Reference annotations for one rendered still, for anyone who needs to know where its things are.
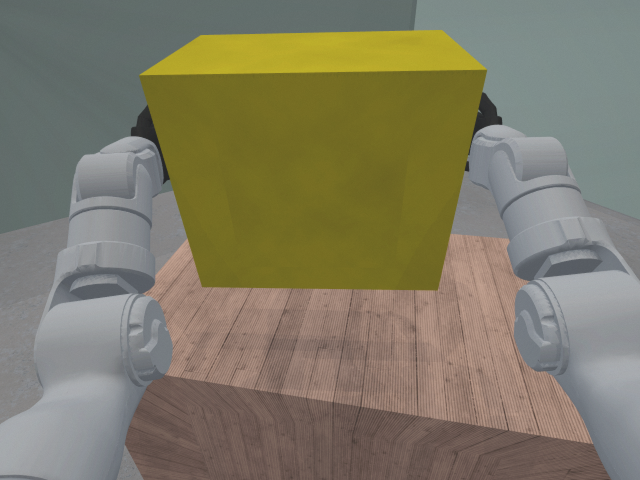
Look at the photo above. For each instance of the right robot hand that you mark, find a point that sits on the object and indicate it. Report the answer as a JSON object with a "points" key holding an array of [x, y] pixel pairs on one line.
{"points": [[487, 117]]}

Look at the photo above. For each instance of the robot right upper arm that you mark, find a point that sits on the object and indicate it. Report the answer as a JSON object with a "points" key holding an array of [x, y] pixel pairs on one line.
{"points": [[584, 329]]}

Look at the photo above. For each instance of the left robot hand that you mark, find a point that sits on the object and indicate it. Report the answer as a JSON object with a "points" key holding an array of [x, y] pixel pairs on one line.
{"points": [[145, 129]]}

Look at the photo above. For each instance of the pedestal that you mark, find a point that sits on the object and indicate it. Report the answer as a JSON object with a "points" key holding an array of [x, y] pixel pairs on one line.
{"points": [[355, 384]]}

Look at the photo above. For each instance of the robot left forearm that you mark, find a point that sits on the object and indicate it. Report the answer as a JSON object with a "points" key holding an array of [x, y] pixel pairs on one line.
{"points": [[108, 248]]}

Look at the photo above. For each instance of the robot left upper arm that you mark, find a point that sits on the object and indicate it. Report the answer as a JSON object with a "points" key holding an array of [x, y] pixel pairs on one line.
{"points": [[95, 359]]}

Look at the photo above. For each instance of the carton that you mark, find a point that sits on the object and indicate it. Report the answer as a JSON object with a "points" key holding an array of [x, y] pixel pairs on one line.
{"points": [[328, 160]]}

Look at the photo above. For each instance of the robot right forearm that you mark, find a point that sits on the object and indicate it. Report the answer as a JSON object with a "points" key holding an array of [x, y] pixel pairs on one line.
{"points": [[550, 229]]}

